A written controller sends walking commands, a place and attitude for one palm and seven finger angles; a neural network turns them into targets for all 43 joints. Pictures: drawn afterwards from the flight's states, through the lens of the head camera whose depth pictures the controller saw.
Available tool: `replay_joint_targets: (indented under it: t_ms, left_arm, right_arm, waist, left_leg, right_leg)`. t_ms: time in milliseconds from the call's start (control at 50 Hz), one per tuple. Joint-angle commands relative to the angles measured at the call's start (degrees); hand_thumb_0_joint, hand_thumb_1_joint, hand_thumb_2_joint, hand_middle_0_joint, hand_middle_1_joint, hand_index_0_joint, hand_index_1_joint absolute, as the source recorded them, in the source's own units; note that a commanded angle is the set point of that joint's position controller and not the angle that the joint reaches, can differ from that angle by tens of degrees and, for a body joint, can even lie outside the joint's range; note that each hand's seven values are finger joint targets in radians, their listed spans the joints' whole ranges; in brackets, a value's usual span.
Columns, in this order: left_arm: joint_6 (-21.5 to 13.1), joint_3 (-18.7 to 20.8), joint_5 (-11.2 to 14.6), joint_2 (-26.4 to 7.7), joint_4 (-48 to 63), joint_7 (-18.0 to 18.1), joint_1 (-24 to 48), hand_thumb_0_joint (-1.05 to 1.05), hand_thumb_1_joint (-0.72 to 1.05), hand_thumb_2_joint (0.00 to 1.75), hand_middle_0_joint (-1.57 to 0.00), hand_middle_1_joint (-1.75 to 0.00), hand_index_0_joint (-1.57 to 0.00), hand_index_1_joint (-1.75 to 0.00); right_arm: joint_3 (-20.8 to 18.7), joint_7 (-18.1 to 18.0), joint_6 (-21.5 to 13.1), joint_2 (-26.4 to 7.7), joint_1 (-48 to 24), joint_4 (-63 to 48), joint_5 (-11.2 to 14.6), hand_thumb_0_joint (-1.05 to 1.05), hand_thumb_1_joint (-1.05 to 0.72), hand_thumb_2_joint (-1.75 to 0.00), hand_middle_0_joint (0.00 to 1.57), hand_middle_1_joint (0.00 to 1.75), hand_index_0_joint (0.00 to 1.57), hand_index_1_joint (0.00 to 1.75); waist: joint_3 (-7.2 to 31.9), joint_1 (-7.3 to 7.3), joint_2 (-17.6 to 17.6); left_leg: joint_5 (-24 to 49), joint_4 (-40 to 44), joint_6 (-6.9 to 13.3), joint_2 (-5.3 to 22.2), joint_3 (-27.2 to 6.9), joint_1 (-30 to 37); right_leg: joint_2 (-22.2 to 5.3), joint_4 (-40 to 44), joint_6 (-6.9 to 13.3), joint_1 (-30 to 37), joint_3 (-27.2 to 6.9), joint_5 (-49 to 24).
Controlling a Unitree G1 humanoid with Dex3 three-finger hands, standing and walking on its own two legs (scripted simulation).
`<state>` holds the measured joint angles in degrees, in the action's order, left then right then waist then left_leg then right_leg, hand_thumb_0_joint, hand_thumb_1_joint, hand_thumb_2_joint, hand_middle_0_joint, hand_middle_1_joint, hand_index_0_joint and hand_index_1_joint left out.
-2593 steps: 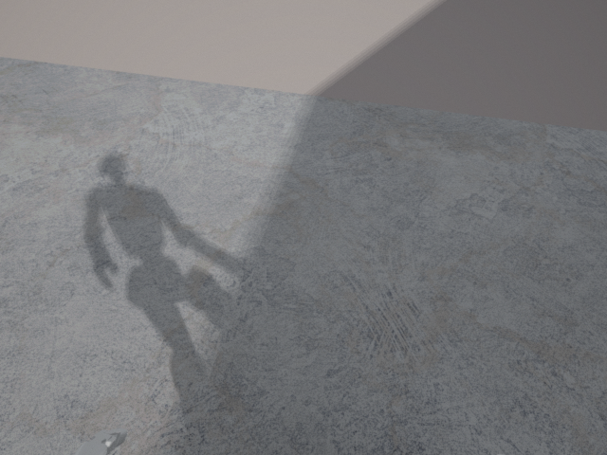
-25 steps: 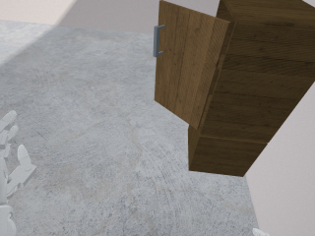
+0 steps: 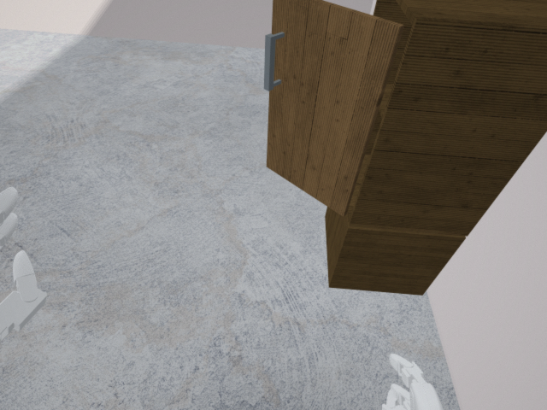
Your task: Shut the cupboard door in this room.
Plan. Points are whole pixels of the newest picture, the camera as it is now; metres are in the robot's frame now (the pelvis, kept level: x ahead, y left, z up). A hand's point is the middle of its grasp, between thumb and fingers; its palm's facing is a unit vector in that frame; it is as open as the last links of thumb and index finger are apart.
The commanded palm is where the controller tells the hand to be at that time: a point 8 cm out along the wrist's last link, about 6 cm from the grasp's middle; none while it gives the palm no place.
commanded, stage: let the arm hang, fingers relaxed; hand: left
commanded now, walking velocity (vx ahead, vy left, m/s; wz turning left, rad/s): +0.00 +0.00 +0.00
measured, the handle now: (274, 61) +0.97 +0.07 +0.08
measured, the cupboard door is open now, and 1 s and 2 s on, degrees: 51 51 51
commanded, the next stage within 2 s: look to check the result in 1.12 s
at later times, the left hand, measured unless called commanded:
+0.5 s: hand out of the picture -0.03 +0.19 -0.18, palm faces +0.02 -0.98 -0.21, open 7.2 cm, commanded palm none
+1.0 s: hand out of the picture +0.02 +0.18 -0.17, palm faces +0.02 -0.98 -0.21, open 7.4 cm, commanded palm none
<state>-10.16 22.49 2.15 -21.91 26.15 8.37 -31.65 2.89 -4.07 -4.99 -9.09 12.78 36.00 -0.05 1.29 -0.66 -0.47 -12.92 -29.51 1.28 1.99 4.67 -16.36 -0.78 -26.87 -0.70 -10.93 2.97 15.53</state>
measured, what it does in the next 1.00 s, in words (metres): stands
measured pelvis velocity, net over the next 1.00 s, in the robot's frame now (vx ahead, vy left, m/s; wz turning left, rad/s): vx -0.01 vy -0.01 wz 0.01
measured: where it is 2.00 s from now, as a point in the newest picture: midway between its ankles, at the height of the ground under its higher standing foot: outside the picture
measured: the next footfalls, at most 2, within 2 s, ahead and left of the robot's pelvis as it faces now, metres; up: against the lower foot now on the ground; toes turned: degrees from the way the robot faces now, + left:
none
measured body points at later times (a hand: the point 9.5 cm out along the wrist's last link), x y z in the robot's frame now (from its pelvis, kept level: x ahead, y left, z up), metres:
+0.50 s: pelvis -0.03 -0.01 +0.00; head -0.01 +0.01 +0.45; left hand -0.03 +0.24 -0.16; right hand -0.05 -0.26 -0.14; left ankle +0.03 +0.10 -0.74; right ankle -0.01 -0.13 -0.74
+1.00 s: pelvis -0.01 -0.01 +0.01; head -0.01 -0.01 +0.45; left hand +0.02 +0.23 -0.15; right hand +0.03 -0.25 -0.15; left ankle +0.03 +0.10 -0.74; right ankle -0.01 -0.13 -0.74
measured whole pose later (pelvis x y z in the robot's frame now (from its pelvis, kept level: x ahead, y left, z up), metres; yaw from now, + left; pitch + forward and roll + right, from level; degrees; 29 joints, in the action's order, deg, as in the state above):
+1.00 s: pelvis -0.01 -0.01 +0.01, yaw +1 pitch -1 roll +0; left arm -0.3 0.5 -1.1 -10.6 -63.4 0.5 -12.8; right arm -0.2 -0.9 0.1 -11.4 12.6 63.1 -1.2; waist -0.7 0.6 0.5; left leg -8.8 -23.7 0.9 1.1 4.0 -13.6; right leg -1.3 -24.2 0.0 -9.4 3.7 13.5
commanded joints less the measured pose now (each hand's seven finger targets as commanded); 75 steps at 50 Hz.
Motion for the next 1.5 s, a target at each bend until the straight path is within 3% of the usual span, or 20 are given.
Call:
replay_joint_targets:
  t_ms: [0,20,40,60,100,120,160,200,260,300,320,360,400,460,520,600,760,960,1200,1480]
  left_arm:
    - [4.9,-16.8,-4.1,-1.2,-32.3,-6.6,5.1,0.0,0.9,0.9,-0.2,-0.3,-0.2,-0.3]
    - [9.4,-15.9,-3.9,-0.1,-33.6,-7.9,5.9,0.0,0.9,0.9,-0.2,-0.3,-0.2,-0.3]
    - [10.6,-16.1,-3.7,-0.6,-33.0,-8.3,6.8,0.0,0.9,0.9,-0.2,-0.3,-0.2,-0.3]
    - [10.4,-16.2,-3.6,-0.3,-35.2,-8.6,8.4,0.0,0.9,0.9,-0.2,-0.3,-0.2,-0.3]
    - [10.2,-16.7,-4.0,-1.4,-40.5,-8.9,11.6,0.0,0.9,0.9,-0.2,-0.3,-0.2,-0.3]
    - [10.0,-17.3,-4.1,-2.0,-43.8,-8.8,13.0,0.0,0.9,0.9,-0.2,-0.3,-0.2,-0.3]
    - [10.1,-18.1,-4.1,-2.7,-50.0,-8.4,15.7,0.0,0.9,0.9,-0.2,-0.3,-0.2,-0.3]
    - [10.5,-19.0,-3.9,-2.6,-55.9,-8.0,18.2,0.0,0.9,0.9,-0.2,-0.3,-0.2,-0.3]
    - [11.1,-20.2,-3.5,-1.1,-62.8,-7.6,19.2,0.0,0.9,0.9,-0.2,-0.3,-0.2,-0.3]
    - [11.1,-20.5,-3.3,-0.1,-67.6,-7.6,16.5,0.0,0.9,0.9,-0.2,-0.3,-0.2,-0.3]
    - [11.1,-20.2,-3.4,-0.4,-69.8,-7.6,14.8,0.0,0.9,0.9,-0.2,-0.3,-0.2,-0.3]
    - [10.8,-19.3,-3.4,1.2,-74.0,-7.5,11.6,0.0,0.9,0.9,-0.2,-0.3,-0.2,-0.3]
    - [10.6,-19.5,-3.2,0.8,-77.2,-7.6,11.2,0.0,0.9,0.9,-0.2,-0.3,-0.2,-0.3]
    - [10.1,-19.6,-3.1,0.9,-80.5,-7.6,12.1,0.0,0.9,0.9,-0.2,-0.3,-0.2,-0.3]
    - [9.8,-19.7,-3.1,0.7,-82.8,-7.4,13.4,0.0,0.9,0.9,-0.2,-0.3,-0.2,-0.3]
    - [9.9,-19.8,-3.1,1.2,-85.0,-7.2,14.4,0.0,0.9,0.9,-0.2,-0.3,-0.2,-0.3]
    - [10.0,-20.1,-3.2,1.8,-87.3,-7.1,14.3,0.0,0.9,0.9,-0.2,-0.3,-0.2,-0.3]
    - [9.3,-20.3,-3.1,2.4,-88.1,-6.9,15.8,0.0,0.9,0.9,-0.2,-0.3,-0.2,-0.3]
    - [9.1,-20.2,-3.0,1.9,-89.1,-7.0,17.2,0.0,0.9,0.9,-0.2,-0.3,-0.2,-0.3]
    - [8.7,-20.0,-2.9,-1.1,-89.4,-7.2,18.7,0.0,0.9,0.9,-0.2,-0.3,-0.2,-0.3]
  right_arm:
    - [-6.9,4.5,-5.9,-20.3,-9.3,3.5,0.2,0.0,-0.9,-0.9,0.2,0.3,0.2,0.3]
    - [-7.2,4.6,-2.4,-17.0,-4.8,4.1,0.2,0.0,-0.9,-0.9,0.2,0.3,0.2,0.3]
    - [-7.0,4.4,-0.9,-17.4,-4.1,2.7,0.2,0.0,-0.9,-0.9,0.2,0.3,0.2,0.3]
    - [-6.6,4.5,0.0,-16.9,-4.5,2.9,-0.2,0.0,-0.9,-0.9,0.2,0.3,0.2,0.3]
    - [-5.6,4.6,1.8,-16.7,-5.5,3.1,-0.6,0.0,-0.9,-0.9,0.2,0.3,0.2,0.3]
    - [-5.3,4.6,2.3,-16.2,-5.5,3.6,-0.8,0.0,-0.9,-0.9,0.2,0.3,0.2,0.3]
    - [-4.8,4.7,3.6,-15.3,-3.5,4.8,-1.2,0.0,-0.9,-0.9,0.2,0.3,0.2,0.3]
    - [-4.6,4.7,4.9,-13.8,-1.2,6.9,-1.6,0.0,-0.9,-0.9,0.2,0.3,0.2,0.3]
    - [-4.1,4.6,5.6,-11.5,1.4,10.1,-1.8,0.0,-0.9,-0.9,0.2,0.3,0.2,0.3]
    - [-3.9,4.3,5.3,-11.9,0.9,11.7,-1.9,0.0,-0.9,-0.9,0.2,0.3,0.2,0.3]
    - [-4.2,4.1,5.1,-13.3,0.7,12.3,-1.7,0.0,-0.9,-0.9,0.2,0.3,0.2,0.3]
    - [-4.7,3.6,4.8,-13.2,0.4,14.0,-1.7,0.0,-0.9,-0.9,0.2,0.3,0.2,0.3]
    - [-5.0,3.3,4.9,-13.1,1.5,15.8,-1.4,0.0,-0.9,-0.9,0.2,0.3,0.2,0.3]
    - [-5.5,2.9,4.8,-12.9,3.9,18.0,-1.1,0.0,-0.9,-0.9,0.2,0.3,0.2,0.3]
    - [-5.6,2.9,5.2,-12.0,5.9,19.9,-0.9,0.0,-0.9,-0.9,0.2,0.3,0.2,0.3]
    - [-5.5,2.9,5.5,-10.6,7.4,22.2,-1.0,0.0,-0.9,-0.9,0.2,0.3,0.2,0.3]
    - [-5.1,3.0,5.3,-9.9,4.8,24.2,-1.1,0.0,-0.9,-0.9,0.2,0.3,0.2,0.3]
    - [-4.6,2.8,4.4,-9.7,1.7,25.2,-0.9,0.0,-0.9,-0.9,0.2,0.3,0.2,0.3]
    - [-4.7,2.6,4.3,-10.9,0.3,25.9,-0.9,0.0,-0.9,-0.9,0.2,0.3,0.2,0.3]
    - [-5.0,2.6,4.3,-13.8,-1.5,26.1,-0.8,0.0,-0.9,-0.9,0.2,0.3,0.2,0.3]
  waist:
    - [-3.7,1.98,6.7]
    - [0.9,1.85,5.7]
    - [0.1,1.87,7.1]
    - [1.0,1.19,6.2]
    - [-1.2,0.85,-1.1]
    - [-1.3,1.0,-6.2]
    - [-2.4,2.11,-13.2]
    - [-2.3,3.04,-14.2]
    - [-1.4,3.53,-3.0]
    - [-1.5,2.15,7.9]
    - [-0.5,0.98,11.6]
    - [2.1,-0.47,16.3]
    - [2.3,-0.41,15.9]
    - [1.0,0.16,8.1]
    - [-2.8,1.08,1.0]
    - [-4.9,1.88,-3.5]
    - [-6.9,1.26,-1.3]
    - [-2.9,0.9,2.7]
    - [-2.8,1.02,1.5]
    - [-2.2,1.01,0.2]
  left_leg:
    - [7.8,-0.3,0.0,5.0,-6.5,-4.8]
    - [10.2,0.5,-1.0,5.2,-4.5,0.5]
    - [5.9,1.4,-0.5,5.8,-5.3,-0.2]
    - [2.4,2.8,0.6,6.6,-7.2,-2.9]
    - [-3.4,4.6,1.4,6.1,-9.1,-6.3]
    - [-3.3,4.0,1.1,5.3,-8.9,-4.9]
    - [-4.2,1.0,0.8,2.8,-8.2,-2.1]
    - [-4.3,-3.4,0.0,0.6,-5.6,2.2]
    - [-3.1,-2.2,-0.4,1.0,-5.9,3.7]
    - [-5.8,5.9,0.2,3.4,-9.7,-1.2]
    - [-6.9,8.9,0.8,4.7,-12.0,-3.9]
    - [-9.2,12.2,1.4,5.6,-12.9,-5.5]
    - [-10.7,12.8,1.0,5.3,-12.2,-5.0]
    - [-7.4,11.6,0.9,5.1,-11.2,-2.9]
    - [-6.4,9.5,0.4,4.0,-9.0,-1.0]
    - [-4.8,8.1,0.4,3.6,-7.5,2.6]
    - [-3.9,10.7,0.4,4.1,-7.7,2.2]
    - [5.9,11.3,-0.1,4.7,-7.5,4.7]
    - [7.0,11.7,-0.4,4.7,-7.3,6.7]
    - [8.4,11.9,-0.2,5.1,-7.1,8.7]
  right_leg:
    - [-6.2,-1.5,1.8,-6.5,-2.1,-11.2]
    - [-6.1,1.5,2.1,-7.8,-5.7,-9.0]
    - [-5.6,1.3,2.0,-8.6,-4.3,-3.1]
    - [-4.5,-0.6,2.2,-8.7,-3.2,2.1]
    - [-3.7,-0.3,2.4,-7.4,-3.0,5.0]
    - [-4.6,1.9,3.0,-8.2,-4.8,6.1]
    - [-7.4,5.8,4.4,-12.2,-7.9,10.9]
    - [-9.7,8.8,5.9,-16.0,-9.6,13.7]
    - [-8.9,6.7,5.8,-15.7,-8.5,13.8]
    - [-5.3,3.3,3.6,-10.0,-6.4,11.1]
    - [-3.8,1.4,2.9,-5.0,-4.7,7.3]
    - [-2.9,0.3,2.8,1.3,-2.9,2.5]
    - [-3.0,1.5,3.1,2.5,-2.9,1.5]
    - [-3.9,4.6,3.6,2.0,-3.8,0.2]
    - [-5.3,8.4,4.2,-2.5,-5.6,4.9]
    - [-6.3,10.9,4.2,-7.5,-6.3,9.9]
    - [-5.5,9.8,3.2,-6.9,-5.8,6.6]
    - [-5.7,8.6,2.5,-0.6,-4.7,-4.4]
    - [-5.9,10.4,2.6,1.0,-4.5,-5.3]
    - [-6.3,11.6,3.0,1.9,-4.9,-7.2]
